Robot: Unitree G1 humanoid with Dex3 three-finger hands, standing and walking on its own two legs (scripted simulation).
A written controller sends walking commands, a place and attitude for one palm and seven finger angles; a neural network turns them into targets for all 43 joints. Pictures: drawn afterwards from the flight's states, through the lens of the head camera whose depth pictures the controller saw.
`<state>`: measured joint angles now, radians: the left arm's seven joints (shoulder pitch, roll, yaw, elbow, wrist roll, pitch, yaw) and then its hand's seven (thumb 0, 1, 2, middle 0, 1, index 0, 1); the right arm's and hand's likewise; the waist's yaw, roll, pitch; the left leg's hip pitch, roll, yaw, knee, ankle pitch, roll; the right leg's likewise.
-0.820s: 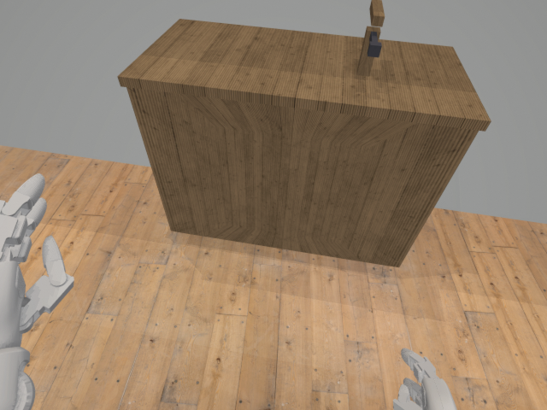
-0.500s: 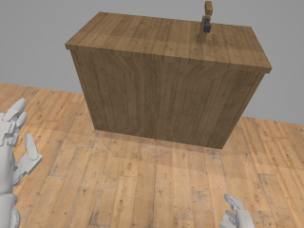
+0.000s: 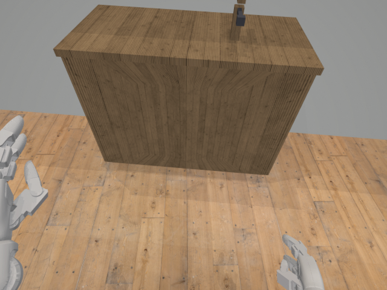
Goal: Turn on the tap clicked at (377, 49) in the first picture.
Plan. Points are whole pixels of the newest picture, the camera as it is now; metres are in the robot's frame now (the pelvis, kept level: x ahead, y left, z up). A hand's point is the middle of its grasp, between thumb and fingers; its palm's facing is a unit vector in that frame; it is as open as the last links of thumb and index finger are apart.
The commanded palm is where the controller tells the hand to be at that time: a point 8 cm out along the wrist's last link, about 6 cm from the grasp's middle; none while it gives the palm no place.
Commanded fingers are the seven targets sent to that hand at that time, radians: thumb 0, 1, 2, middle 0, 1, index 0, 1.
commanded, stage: walk to a spot facing it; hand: left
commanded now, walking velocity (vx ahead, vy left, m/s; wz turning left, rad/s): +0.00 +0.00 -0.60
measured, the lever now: (240, 20) +0.93 -0.08 +0.16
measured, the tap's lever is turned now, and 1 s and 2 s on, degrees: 0 0 0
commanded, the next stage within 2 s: turn to face it in 1.24 s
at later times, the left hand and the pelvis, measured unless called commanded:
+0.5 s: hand (114, 175) +0.25 +0.16 +0.16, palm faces +0.21 -0.89 -0.40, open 7.4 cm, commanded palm +0.20 +0.22 +0.19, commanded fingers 0.00 0.90 0.90 -0.20 -0.30 -0.20 -0.30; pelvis -0.02 -0.02 -0.01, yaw -14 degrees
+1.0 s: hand (184, 142) +0.32 +0.05 +0.18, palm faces -0.10 -0.90 -0.42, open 7.4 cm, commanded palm +0.29 +0.11 +0.19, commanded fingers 0.00 0.90 0.90 -0.20 -0.30 -0.20 -0.30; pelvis +0.00 -0.03 +0.01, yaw -34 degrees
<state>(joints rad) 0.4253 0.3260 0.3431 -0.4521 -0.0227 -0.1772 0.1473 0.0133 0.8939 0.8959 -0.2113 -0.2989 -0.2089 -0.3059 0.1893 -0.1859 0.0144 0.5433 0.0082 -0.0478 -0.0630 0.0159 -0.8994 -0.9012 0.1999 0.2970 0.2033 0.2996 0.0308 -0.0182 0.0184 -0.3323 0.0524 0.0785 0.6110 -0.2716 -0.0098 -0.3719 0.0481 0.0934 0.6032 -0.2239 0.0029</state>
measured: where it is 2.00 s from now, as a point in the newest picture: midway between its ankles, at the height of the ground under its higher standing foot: outside the picture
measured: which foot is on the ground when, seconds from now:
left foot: down 0.00-0.42, up 0.44-0.72, down 0.74-1.00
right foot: down 0.00-0.74, up 0.76-1.00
